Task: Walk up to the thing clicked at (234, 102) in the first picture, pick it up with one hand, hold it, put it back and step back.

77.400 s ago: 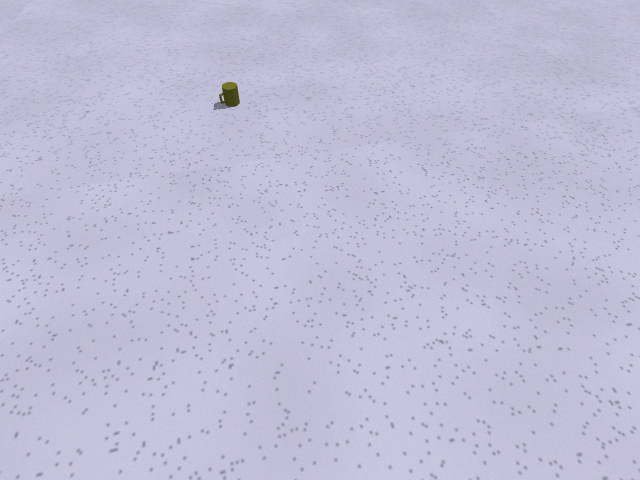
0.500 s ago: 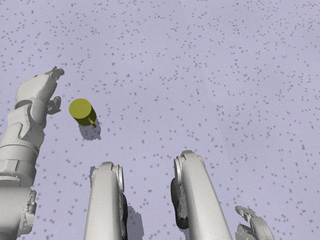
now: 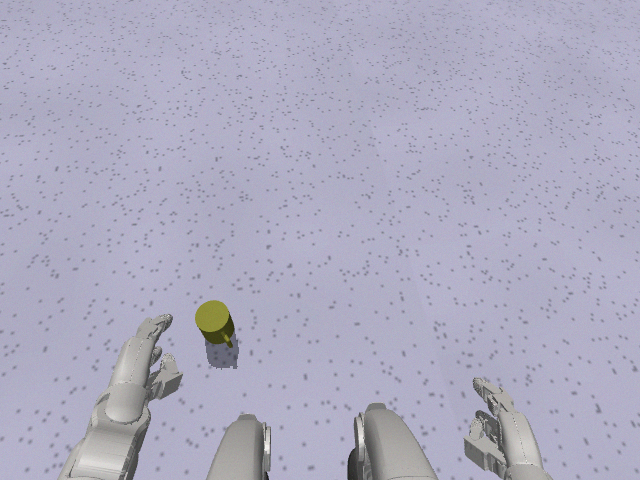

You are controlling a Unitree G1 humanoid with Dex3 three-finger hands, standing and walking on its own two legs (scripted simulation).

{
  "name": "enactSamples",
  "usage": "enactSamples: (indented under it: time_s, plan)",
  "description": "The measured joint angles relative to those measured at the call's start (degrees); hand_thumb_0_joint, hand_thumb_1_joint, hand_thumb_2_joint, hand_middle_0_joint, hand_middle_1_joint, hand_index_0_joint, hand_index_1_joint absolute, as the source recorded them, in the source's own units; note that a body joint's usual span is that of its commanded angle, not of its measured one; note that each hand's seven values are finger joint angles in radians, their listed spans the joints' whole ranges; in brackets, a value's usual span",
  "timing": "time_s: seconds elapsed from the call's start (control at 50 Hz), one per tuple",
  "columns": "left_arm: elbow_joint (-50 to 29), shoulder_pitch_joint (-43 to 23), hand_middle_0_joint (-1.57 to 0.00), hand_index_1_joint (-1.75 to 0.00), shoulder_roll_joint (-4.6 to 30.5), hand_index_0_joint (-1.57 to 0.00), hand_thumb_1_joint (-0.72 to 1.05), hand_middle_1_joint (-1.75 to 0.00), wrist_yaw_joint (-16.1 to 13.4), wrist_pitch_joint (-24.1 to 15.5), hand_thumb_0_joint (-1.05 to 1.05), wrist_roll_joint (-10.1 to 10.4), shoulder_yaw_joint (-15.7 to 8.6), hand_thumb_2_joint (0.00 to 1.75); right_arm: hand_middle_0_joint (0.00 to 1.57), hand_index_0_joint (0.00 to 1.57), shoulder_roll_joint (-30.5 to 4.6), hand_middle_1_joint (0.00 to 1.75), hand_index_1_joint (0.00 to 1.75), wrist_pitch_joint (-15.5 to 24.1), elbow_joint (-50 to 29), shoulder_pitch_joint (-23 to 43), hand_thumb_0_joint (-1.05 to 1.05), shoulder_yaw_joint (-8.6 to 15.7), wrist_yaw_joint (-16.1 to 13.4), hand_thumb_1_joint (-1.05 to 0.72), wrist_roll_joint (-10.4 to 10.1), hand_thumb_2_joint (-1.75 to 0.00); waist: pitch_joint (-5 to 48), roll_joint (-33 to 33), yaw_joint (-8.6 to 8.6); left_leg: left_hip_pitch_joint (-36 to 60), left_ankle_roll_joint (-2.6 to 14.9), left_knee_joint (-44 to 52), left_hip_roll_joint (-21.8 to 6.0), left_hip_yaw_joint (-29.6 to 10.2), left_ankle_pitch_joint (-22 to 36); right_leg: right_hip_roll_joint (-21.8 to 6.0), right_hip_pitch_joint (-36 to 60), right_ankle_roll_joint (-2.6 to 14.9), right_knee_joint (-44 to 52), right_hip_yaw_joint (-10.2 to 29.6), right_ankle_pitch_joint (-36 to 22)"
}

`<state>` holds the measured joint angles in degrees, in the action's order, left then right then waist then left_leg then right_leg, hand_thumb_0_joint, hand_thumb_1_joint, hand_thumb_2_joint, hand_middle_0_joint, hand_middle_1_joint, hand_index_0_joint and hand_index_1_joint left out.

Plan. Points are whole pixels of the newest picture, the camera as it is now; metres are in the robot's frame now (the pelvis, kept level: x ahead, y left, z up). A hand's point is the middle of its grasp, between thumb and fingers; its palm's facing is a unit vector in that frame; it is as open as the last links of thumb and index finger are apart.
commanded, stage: home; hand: left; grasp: from above
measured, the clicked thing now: (218, 327) +0.51 +0.23 -0.60
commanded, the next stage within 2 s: none
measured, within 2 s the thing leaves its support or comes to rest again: neither
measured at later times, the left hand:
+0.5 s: hand (135, 428) +0.19 +0.19 +0.01, palm faces +0.08 -0.98 -0.20, open 7.4 cm
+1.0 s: hand (136, 425) +0.20 +0.19 +0.01, palm faces +0.06 -0.98 -0.20, open 7.4 cm
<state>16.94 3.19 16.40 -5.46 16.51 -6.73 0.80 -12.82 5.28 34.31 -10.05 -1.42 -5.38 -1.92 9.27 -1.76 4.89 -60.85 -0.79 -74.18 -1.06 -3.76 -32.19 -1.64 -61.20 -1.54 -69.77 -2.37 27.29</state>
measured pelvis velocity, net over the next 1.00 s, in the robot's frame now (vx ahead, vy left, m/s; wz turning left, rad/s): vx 0.04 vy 0.01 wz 0.02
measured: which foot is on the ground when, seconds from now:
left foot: down 0.00-1.00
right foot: down 0.00-1.00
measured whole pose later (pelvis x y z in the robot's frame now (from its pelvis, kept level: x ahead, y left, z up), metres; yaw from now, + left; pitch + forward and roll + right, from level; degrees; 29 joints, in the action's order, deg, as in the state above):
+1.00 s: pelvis +0.04 +0.01 +0.06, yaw +1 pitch +10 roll -3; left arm -6.8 28.4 13.3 -1.3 25.7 3.1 -1.4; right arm -12.6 12.7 31.4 -17.0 -2.1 -9.7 -0.4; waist 9.0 -2.6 2.4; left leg -38.1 -0.3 -57.6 -1.1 -3.6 -29.1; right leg -1.7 -37.9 -2.0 -52.8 -2.8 24.3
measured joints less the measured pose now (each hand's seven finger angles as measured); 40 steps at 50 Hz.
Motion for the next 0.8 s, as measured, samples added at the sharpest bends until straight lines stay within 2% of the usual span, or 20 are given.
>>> enactSamples:
  time_s: [0.16, 0.28, 0.4, 0.54, 0.8]
  plan:
    - [-11.32, 12.77, -0.21, -0.3, -2.78, -0.2, 0.9, -0.3, 0.5, 5.42, 0.01, 7.6, -1.45, 0.9, 0.2, 0.21, 0.24, 0.29, 0.3, 1.97, -2.51, -3.34, 0.01, -1.3, -2.77, -0.91, 0.21, -0.9, -0.37, -0.45, -0.85, 12.97, -0.02, 10.47, -0.39, 0.03, 2.23, 0.3, 13.2, 0.1, 10.57, -0.42, -2.11]
    - [-20.1, 21.88, -0.21, -0.3, -3.62, -0.2, 0.9, -0.3, 1.62, 8.17, 0.01, 10.37, -2.16, 0.9, 0.2, 0.21, 0.33, 0.29, 0.3, 3.82, -4.28, -5.42, 0.01, -1.74, -4.32, -0.91, 0.39, -0.9, 0.5, -1.05, -1.77, 19.15, 0.14, 15.21, -0.42, -0.09, 2.96, 0.3, 19.67, -0.02, 15.58, -0.75, -2.82]
    - [-23.98, 26.28, -0.2, -0.3, -3.29, -0.2, 0.91, -0.3, 3.13, 9.02, 0.01, 10.64, -2.27, 0.9, 0.2, 0.21, 0.29, 0.29, 0.3, 5.56, -5.01, -5.35, 0.01, -1.49, -4.78, -0.91, 0.82, -0.9, 0.69, -1.21, -2.61, 21.9, 0.25, 16.77, -0.12, -0.18, 2.97, -0.01, 22.52, -0.18, 17.04, -0.91, -2.64]
    - [-23.19, 25.68, -0.2, -0.3, -3.39, -0.2, 0.91, -0.3, 4.13, 8.46, 0.01, 10.15, -2.38, 0.9, 0.2, 0.21, 0.12, 0.29, 0.3, 7.0, -4.5, -4.57, 0.01, -1.0, -4.66, -0.91, 1.48, -0.9, 0.05, -0.82, -3.15, 22.44, 0.3, 16.5, 0.1, -0.33, 2.75, -0.23, 23.12, -0.28, 16.67, -1.04, -2.27]
    - [-23.68, 25.28, -0.2, -0.3, -3.3, -0.2, 0.91, -0.3, 3.98, 8.7, 0.01, 9.61, -2.07, 0.9, 0.2, 0.21, 0.08, 0.29, 0.3, 7.14, -3.06, -6.05, 0.01, -0.55, -4.44, -0.9, 1.68, -0.9, -0.15, -0.63, -2.58, 22.89, 0.44, 16.46, -0.03, -0.03, 2.74, -0.09, 23.59, -0.46, 16.98, -0.73, -2.58]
